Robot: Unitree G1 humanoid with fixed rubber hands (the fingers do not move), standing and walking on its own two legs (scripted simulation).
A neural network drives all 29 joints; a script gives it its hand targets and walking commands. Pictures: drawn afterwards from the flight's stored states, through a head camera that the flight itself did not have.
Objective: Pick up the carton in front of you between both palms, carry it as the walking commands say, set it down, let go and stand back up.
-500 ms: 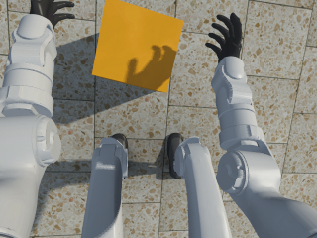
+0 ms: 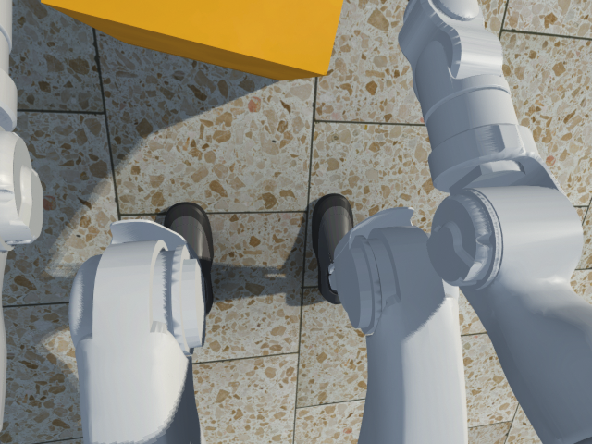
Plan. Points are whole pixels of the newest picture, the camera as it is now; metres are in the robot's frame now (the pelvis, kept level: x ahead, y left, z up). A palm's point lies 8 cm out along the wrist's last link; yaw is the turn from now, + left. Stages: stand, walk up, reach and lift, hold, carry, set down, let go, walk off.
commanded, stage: reach and lift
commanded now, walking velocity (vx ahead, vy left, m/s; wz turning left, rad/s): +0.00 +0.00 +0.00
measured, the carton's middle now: out of the picture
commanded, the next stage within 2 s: none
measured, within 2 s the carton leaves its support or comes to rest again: leaves its support in 0.84 s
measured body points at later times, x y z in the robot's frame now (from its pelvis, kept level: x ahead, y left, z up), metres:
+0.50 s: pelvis +0.01 +0.00 -0.01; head +0.38 +0.06 +0.22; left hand +0.59 +0.22 -0.19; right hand +0.57 -0.09 -0.19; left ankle +0.11 +0.12 -0.35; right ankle +0.13 -0.13 -0.35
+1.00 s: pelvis +0.01 +0.00 +0.00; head +0.35 +0.09 +0.28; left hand +0.56 +0.21 -0.15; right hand +0.56 -0.09 -0.13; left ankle +0.11 +0.12 -0.35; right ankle +0.14 -0.14 -0.35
